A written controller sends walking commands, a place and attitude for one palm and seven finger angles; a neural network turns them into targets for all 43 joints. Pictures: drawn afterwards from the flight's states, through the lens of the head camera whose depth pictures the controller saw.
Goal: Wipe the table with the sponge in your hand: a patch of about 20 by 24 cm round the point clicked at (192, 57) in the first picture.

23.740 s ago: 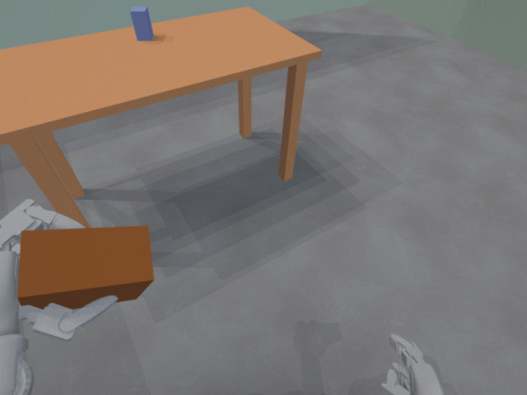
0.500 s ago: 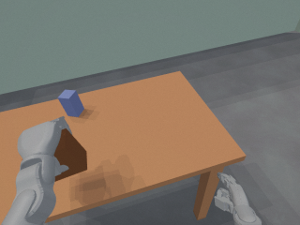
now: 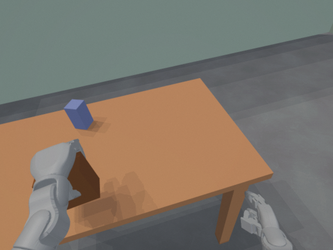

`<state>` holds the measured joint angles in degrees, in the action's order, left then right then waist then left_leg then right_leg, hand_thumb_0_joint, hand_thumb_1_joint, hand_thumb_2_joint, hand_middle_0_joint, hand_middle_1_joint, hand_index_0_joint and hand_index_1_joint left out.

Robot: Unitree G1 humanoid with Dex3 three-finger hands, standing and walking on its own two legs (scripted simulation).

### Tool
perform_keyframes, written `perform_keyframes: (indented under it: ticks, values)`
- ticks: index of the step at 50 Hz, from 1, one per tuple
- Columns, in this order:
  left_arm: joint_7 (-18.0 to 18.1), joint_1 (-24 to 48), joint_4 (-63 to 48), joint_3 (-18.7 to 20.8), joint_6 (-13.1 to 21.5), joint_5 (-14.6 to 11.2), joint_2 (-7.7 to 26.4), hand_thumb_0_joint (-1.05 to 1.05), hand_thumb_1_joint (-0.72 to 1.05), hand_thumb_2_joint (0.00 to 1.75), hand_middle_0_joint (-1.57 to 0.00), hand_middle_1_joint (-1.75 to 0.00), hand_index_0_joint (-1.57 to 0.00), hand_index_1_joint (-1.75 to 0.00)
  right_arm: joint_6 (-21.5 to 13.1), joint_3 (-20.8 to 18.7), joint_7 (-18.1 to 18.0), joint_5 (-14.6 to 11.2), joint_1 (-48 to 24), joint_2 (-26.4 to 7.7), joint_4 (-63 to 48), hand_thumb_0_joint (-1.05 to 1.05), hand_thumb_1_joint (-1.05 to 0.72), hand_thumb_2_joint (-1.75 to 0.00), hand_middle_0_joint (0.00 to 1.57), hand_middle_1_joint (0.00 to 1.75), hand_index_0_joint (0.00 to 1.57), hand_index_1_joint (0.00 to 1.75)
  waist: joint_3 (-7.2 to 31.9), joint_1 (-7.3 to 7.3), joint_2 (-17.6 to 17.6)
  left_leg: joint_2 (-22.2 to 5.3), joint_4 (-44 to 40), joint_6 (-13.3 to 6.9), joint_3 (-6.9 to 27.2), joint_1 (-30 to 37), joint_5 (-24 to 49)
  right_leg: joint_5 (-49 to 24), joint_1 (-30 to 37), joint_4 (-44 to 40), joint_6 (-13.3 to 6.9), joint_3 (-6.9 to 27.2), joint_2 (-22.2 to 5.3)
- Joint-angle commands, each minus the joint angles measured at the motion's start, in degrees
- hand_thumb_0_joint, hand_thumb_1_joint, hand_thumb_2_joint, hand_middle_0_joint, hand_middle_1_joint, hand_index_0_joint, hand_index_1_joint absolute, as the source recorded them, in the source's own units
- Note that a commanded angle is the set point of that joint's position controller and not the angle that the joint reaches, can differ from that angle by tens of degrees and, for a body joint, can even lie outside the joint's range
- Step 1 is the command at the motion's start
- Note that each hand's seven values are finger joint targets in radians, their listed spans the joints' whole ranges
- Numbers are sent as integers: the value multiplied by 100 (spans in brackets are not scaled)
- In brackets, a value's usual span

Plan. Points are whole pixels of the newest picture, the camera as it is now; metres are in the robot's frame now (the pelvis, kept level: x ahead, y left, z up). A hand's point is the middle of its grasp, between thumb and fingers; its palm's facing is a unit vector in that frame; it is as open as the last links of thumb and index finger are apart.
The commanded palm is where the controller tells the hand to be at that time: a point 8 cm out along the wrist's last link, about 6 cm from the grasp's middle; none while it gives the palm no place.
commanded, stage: move the sponge above the wiping area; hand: left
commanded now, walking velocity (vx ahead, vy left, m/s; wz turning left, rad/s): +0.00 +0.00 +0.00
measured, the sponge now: (73, 186) +0.23 +0.29 +0.04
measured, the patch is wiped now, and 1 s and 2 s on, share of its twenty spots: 0.00 0.00 0.00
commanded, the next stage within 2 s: none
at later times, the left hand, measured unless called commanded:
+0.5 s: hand (77, 172) +0.26 +0.28 +0.06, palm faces -0.05 -0.10 -0.99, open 10.4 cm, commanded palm +0.23 +0.27 +0.13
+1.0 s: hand (80, 181) +0.24 +0.27 +0.05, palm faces -0.07 -0.13 -0.99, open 10.4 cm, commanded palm +0.22 +0.27 +0.13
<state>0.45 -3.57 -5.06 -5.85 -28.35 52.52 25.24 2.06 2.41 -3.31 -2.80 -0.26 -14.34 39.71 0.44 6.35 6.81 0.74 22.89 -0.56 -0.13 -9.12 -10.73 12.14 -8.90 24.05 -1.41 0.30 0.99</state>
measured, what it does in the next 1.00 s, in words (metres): stands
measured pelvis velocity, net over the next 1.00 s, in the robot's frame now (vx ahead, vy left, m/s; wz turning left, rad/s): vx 0.01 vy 0.01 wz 0.01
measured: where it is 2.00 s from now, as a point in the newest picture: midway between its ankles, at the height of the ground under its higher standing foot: outside the picture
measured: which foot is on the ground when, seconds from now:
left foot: down 0.00-1.00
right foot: down 0.00-1.00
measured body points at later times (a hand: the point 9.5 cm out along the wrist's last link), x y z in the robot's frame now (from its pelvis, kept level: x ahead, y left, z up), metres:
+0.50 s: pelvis +0.00 +0.01 +0.00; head +0.00 -0.04 +0.45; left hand +0.26 +0.28 +0.12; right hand +0.25 -0.20 -0.09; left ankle +0.02 +0.11 -0.74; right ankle +0.01 -0.11 -0.74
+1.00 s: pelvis +0.01 +0.01 +0.00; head +0.00 -0.03 +0.45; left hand +0.24 +0.27 +0.11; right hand +0.25 -0.20 -0.09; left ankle +0.02 +0.11 -0.74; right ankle +0.01 -0.11 -0.74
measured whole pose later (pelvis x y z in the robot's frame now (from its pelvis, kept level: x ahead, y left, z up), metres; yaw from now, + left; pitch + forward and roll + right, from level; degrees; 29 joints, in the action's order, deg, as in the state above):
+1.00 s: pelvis +0.01 +0.01 +0.00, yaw +1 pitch -2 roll +0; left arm 0.3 -4.5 -2.7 -10.0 -21.4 54.2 23.8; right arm 0.9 1.1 -4.2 -2.1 1.4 -14.8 39.9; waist 0.1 7.2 5.8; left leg 1.2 23.9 -1.1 0.7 -10.1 -11.6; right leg 12.5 -8.9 23.6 -1.0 -0.3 0.6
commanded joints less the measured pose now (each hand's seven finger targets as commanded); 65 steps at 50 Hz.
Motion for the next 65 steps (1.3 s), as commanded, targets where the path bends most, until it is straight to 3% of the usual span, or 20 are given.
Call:
perform_keyframes:
  ticks: [1, 3, 9, 13, 20, 24, 28, 29, 33, 34, 38, 42, 46, 48, 51, 53, 54, 58, 60, 65]
  values:
    - [-103, 1325, -1066, 656, 209, 265, 1356, 0, 10, 130, -120, -160, -120, -160, -295, -155, -92, 38, -1230, -593, -1082, 0, -90, -90, 20, 30, 20, 30, 998, 12, -803, 119, -145, -213, 383, 287, 748, -534, 151, -434, -226, 498, -83]
    - [-58, 1561, -1456, 940, 545, 313, 1656, 0, 10, 130, -120, -160, -120, -160, -361, -179, -155, 92, -1223, -567, -1106, 0, -90, -90, 20, 30, 20, 30, 1156, 43, -678, 126, -78, -236, 420, 467, 721, -430, 144, -483, -280, 677, -17]
    - [386, 1832, -1063, 992, 1186, 420, 1453, 0, 10, 130, -120, -160, -120, -160, -554, -242, -250, 118, -963, -489, -918, 0, -90, -90, 20, 30, 20, 30, 1106, 52, -195, 93, -86, -165, 421, 589, 816, -435, -74, -521, -338, 565, -25]
    - [576, 1613, -579, 1166, 945, 297, 1492, 0, 10, 130, -120, -160, -120, -160, -514, -291, -242, 66, -1034, -569, -856, 0, -90, -90, 20, 30, 20, 30, 966, 110, -193, 81, -204, -112, 412, 436, 674, -343, -19, -559, -356, 598, -7]
    - [314, 1491, -444, 382, 567, 199, 820, 0, 10, 130, -120, -160, -120, -160, -469, -273, -140, 0, -1084, -567, -956, 0, -90, -90, 20, 30, 20, 30, 1052, -17, -492, 55, -203, -145, 380, 334, 827, -606, 10, -433, -260, 342, -63]
    - [241, 1907, -521, 509, 636, 380, 1067, 0, 10, 130, -120, -160, -120, -160, -433, -248, -157, 32, -1045, -580, -988, 0, -90, -90, 20, 30, 20, 30, 1287, 0, -701, 83, -164, -192, 361, 325, 781, -576, 63, -366, -252, 329, -58]
    - [471, 1692, -916, 997, 910, 476, 1473, 0, 10, 130, -120, -160, -120, -160, -450, -307, -143, 115, -985, -590, -973, 0, -90, -90, 20, 30, 20, 30, 1577, 150, -310, 62, -100, -148, 458, 558, 1276, -1029, 229, -293, -354, 515, 12]
    - [531, 1733, -987, 787, 946, 488, 1196, 0, 10, 130, -120, -160, -120, -160, -475, -287, -128, 98, -976, -501, -1023, 0, -90, -90, 20, 30, 20, 30, 1561, 123, -275, 42, -82, -148, 418, 548, 1363, -1056, 207, -253, -320, 357, -46]
    - [735, 1418, -794, 1198, 757, 452, 1503, 0, 10, 130, -120, -160, -120, -160, -429, -321, -94, 92, -1028, -602, -930, 0, -90, -90, 20, 30, 20, 30, 1311, 208, -243, 41, -108, -96, 455, 506, 1388, -1116, 187, -331, -385, 525, 1]
    - [737, 1342, -845, 975, 693, 379, 1189, 0, 10, 130, -120, -160, -120, -160, -428, -308, -69, 59, -1019, -535, -980, 0, -90, -90, 20, 30, 20, 30, 1340, 151, -302, 14, -108, -103, 394, 442, 1407, -1139, 243, -283, -325, 365, -56]
    - [549, 1158, -651, 837, 340, 237, 1147, 0, 10, 130, -120, -160, -120, -160, -347, -287, -56, 4, -1207, -616, -972, 0, -90, -90, 20, 30, 20, 30, 1030, 106, -397, 54, -162, -99, 439, 395, 1182, -953, 138, -402, -327, 457, -24]
    - [224, 1229, -1023, 132, 403, 197, 665, 0, 10, 130, -120, -160, -120, -160, -355, -260, -27, -1, -1112, -558, -1075, 0, -90, -90, 20, 30, 20, 30, 1124, -25, -422, 41, -166, -152, 475, 453, 1193, -975, 95, -359, -258, 265, -63]
    - [163, 1633, -1110, 244, 738, 360, 889, 0, 10, 130, -120, -160, -120, -160, -408, -244, -93, 73, -980, -537, -1013, 0, -90, -90, 20, 30, 20, 30, 1059, -57, -454, 35, -163, -185, 496, 484, 963, -704, -33, -428, -272, 325, -32]
    - [308, 1873, -1170, 711, 891, 466, 1374, 0, 10, 130, -120, -160, -120, -160, -440, -259, -151, 112, -1035, -555, -979, 0, -90, -90, 20, 30, 20, 30, 1079, 37, -418, 52, -173, -189, 537, 533, 800, -526, -26, -492, -341, 529, 42]
    - [590, 1999, -1089, 775, 1088, 583, 1281, 0, 10, 130, -120, -160, -120, -160, -493, -294, -182, 121, -969, -500, -919, 0, -90, -90, 20, 30, 20, 30, 1349, 95, -236, 36, -173, -133, 495, 626, 1008, -612, 68, -431, -347, 413, 9]
    - [755, 1989, -893, 1145, 978, 576, 1611, 0, 10, 130, -120, -160, -120, -160, -463, -289, -189, 102, -1065, -547, -859, 0, -90, -90, 20, 30, 20, 30, 1284, 185, -69, 59, -247, -97, 538, 605, 914, -514, 98, -487, -415, 564, 65]
    - [798, 1976, -888, 831, 918, 495, 1168, 0, 10, 130, -120, -160, -120, -160, -476, -264, -163, 59, -1077, -455, -901, 0, -90, -90, 20, 30, 20, 30, 1327, 117, -29, 36, -251, -89, 442, 541, 959, -553, 154, -427, -354, 375, -1]
    - [715, 1712, -294, 711, 393, 289, 1016, 0, 10, 130, -120, -160, -120, -160, -394, -246, -110, -16, -1283, -556, -841, 0, -90, -90, 20, 30, 20, 30, 1008, 128, -286, 60, -349, -48, 446, 356, 720, -416, 83, -523, -334, 403, 3]
    - [502, 1668, -196, 163, 157, 228, 544, 0, 10, 130, -120, -160, -120, -160, -351, -217, -78, -67, -1341, -535, -909, 0, -90, -90, 20, 30, 20, 30, 910, 36, -599, 68, -341, -89, 383, 277, 650, -433, 33, -511, -249, 271, -41]
    - [37, 1780, -334, 67, 90, 337, 747, 0, 10, 130, -120, -160, -120, -160, -277, -184, -75, -59, -1253, -595, -1037, 0, -90, -90, 20, 30, 20, 30, 1124, -29, -814, 134, -206, -206, 364, 230, 633, -469, 119, -421, -215, 292, -60]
